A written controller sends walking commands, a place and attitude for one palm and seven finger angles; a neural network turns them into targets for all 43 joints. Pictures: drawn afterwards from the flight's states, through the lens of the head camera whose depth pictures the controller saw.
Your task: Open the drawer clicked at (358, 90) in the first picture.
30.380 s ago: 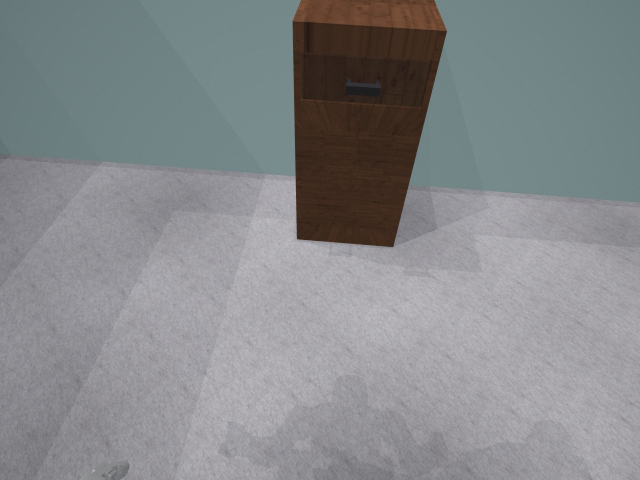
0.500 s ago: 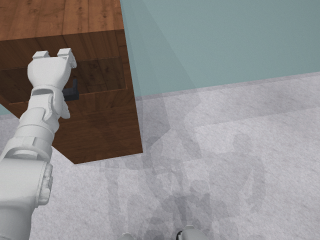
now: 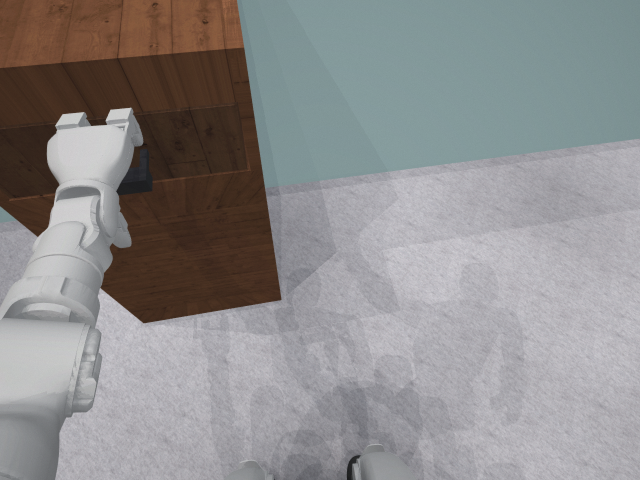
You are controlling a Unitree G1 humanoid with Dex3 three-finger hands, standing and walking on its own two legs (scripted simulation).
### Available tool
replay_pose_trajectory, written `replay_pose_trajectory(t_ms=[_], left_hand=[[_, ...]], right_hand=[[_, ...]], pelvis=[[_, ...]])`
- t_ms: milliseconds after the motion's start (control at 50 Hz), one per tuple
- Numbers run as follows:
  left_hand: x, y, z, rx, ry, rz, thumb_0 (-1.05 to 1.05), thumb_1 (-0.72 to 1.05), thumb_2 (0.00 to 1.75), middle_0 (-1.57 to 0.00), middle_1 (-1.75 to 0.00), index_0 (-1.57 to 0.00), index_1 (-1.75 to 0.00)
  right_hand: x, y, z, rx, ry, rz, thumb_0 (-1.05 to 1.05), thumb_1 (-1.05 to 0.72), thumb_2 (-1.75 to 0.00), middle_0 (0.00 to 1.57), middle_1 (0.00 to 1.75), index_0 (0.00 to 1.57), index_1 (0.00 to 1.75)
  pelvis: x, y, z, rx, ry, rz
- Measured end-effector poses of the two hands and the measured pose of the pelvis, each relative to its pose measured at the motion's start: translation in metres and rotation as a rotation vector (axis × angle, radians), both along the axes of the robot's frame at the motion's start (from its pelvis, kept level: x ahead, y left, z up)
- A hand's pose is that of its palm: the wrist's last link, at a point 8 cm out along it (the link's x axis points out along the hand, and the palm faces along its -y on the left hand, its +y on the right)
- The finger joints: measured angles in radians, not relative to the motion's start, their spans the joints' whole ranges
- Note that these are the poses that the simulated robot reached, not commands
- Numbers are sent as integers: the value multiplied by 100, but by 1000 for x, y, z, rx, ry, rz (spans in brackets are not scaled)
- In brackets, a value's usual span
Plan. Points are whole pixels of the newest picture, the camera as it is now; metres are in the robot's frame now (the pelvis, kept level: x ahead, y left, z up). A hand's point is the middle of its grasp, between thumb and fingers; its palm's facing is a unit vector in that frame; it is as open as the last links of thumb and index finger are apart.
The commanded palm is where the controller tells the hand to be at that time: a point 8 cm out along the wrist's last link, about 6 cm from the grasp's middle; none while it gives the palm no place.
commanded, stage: lower the fingers behind the handle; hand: left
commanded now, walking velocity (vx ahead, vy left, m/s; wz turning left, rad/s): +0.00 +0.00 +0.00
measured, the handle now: (114, 171) +0.55 +0.27 -0.01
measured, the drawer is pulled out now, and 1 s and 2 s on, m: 0.00 0.00 0.00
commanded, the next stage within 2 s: lift the fingers back up to retry in 1.38 s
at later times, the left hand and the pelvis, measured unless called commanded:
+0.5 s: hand (122, 192) +0.50 +0.24 +0.01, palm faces -0.05 +0.00 -1.00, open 13.8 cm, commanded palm +0.48 +0.24 +0.06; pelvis +0.00 +0.00 -0.01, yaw +0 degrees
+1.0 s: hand (121, 192) +0.50 +0.25 +0.00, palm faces -0.02 +0.02 -1.00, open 13.8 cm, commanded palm +0.48 +0.25 +0.02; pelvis -0.02 +0.00 -0.03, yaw +0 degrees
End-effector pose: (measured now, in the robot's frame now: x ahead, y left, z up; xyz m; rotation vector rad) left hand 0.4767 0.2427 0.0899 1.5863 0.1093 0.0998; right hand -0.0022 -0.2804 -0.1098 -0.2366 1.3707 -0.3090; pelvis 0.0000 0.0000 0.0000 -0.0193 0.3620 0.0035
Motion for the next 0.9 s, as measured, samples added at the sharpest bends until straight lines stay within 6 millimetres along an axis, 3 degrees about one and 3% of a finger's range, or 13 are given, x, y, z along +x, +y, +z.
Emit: replay_pose_trajectory(t_ms=[100,300,420,900], left_hand=[[-3,4,-8,17,59,52,0,-49,30,-32,-120,-32,-120],[6,-13,-10,-18,64,-30,0,-49,30,-32,-120,-32,-120],[6,-3,-27,-6,70,10,0,-49,30,-31,-120,-32,-120],[6,2,-31,-15,19,10,0,-49,30,-32,-120,-30,-129]], right_hand=[[0,5,-4,22,9,-9,0,-91,-90,20,30,20,30],[1,10,-6,24,5,-13,0,-90,-90,20,30,20,30],[-2,8,-12,27,23,-11,0,-90,-90,20,30,20,30],[-10,6,-19,-6,20,6,0,-90,-90,20,30,20,30]], pelvis=[[1,0,1,0,0,-1],[5,-2,-2,-1,7,2],[4,-2,-7,2,32,-8],[-12,2,-22,-5,61,-3]])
